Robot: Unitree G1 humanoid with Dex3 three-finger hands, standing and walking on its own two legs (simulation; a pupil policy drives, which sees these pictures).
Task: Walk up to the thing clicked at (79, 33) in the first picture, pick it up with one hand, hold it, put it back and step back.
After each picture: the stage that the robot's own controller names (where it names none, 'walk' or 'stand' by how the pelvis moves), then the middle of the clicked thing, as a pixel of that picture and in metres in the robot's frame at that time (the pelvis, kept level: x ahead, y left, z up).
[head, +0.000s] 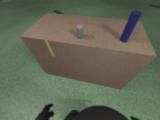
stand; (79, 32) +0.74 +0.16 +0.06
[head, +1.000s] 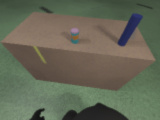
walk; (74, 36) +0.63 +0.17 +0.07
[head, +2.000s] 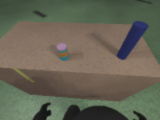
stand; (63, 52) +0.42 +0.23 +0.09
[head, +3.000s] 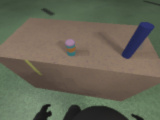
stand; (70, 48) +0.48 +0.19 +0.07
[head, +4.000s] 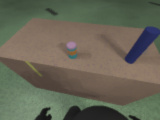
stand; (72, 50) +0.45 +0.18 +0.07
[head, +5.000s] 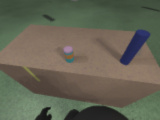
stand; (69, 54) +0.44 +0.20 +0.06
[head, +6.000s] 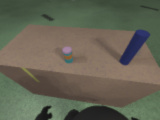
stand; (68, 55) +0.43 +0.20 +0.06
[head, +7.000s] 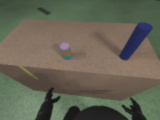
rise first; (66, 51) +0.44 +0.22 +0.07
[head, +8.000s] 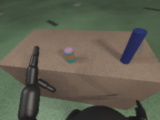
rise first; (69, 55) +0.44 +0.22 +0.07
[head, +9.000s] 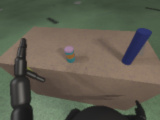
go down; (69, 54) +0.44 +0.21 +0.08
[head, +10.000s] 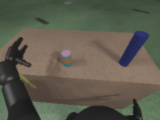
go down; (67, 58) +0.41 +0.20 +0.08
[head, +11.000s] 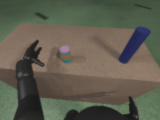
close in; (65, 54) +0.42 +0.21 +0.08
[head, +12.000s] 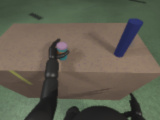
close; (62, 51) +0.44 +0.21 +0.10
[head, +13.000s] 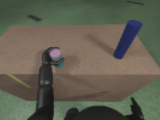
lift; (57, 58) +0.38 +0.23 +0.10
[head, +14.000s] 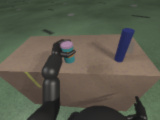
lift; (68, 52) +0.35 +0.16 +0.22
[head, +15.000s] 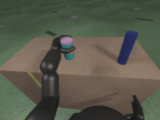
hold; (68, 49) +0.34 +0.17 +0.25
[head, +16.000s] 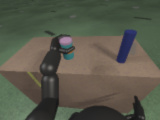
hold; (67, 48) +0.34 +0.17 +0.25
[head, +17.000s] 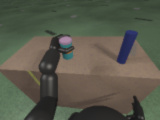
crouch; (66, 48) +0.34 +0.17 +0.25
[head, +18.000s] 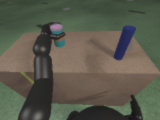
crouch; (58, 36) +0.43 +0.22 +0.27
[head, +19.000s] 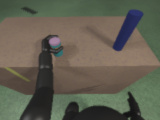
lower; (56, 47) +0.45 +0.23 +0.11
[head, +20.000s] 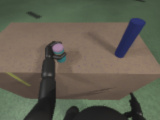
lower; (59, 53) +0.41 +0.22 +0.10
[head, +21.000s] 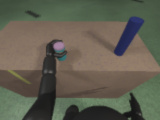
lower; (60, 52) +0.43 +0.22 +0.10
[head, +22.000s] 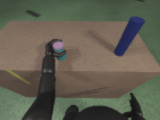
lower; (60, 51) +0.43 +0.22 +0.10
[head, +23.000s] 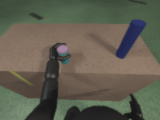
draw back; (63, 55) +0.41 +0.20 +0.10
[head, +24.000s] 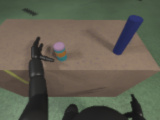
withdraw; (60, 52) +0.42 +0.21 +0.10
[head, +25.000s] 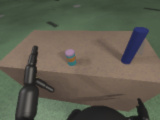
sink last; (71, 57) +0.41 +0.20 +0.08
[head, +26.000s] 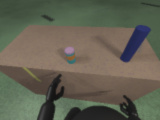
stand; (70, 55) +0.42 +0.20 +0.07
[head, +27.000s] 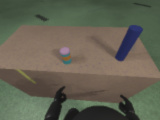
stand; (66, 56) +0.41 +0.21 +0.07
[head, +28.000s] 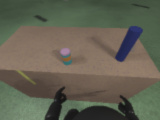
stand; (66, 56) +0.41 +0.21 +0.07
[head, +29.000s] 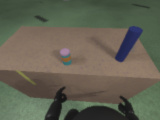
stand; (66, 57) +0.41 +0.21 +0.07
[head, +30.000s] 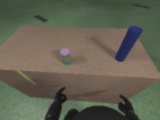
stand; (66, 57) +0.41 +0.21 +0.07
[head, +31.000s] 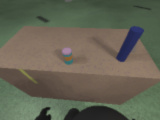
walk; (67, 56) +0.42 +0.20 +0.07
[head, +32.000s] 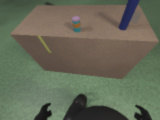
walk; (76, 24) +0.72 +0.20 +0.09
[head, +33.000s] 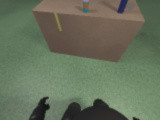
walk; (85, 6) +1.11 +0.14 +0.09
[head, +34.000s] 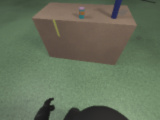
stand; (81, 13) +1.12 +0.19 +0.08
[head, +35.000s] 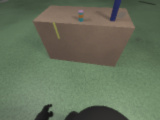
stand; (81, 16) +1.12 +0.19 +0.06
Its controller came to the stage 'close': yes
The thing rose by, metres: 0.20
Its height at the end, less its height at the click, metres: +0.00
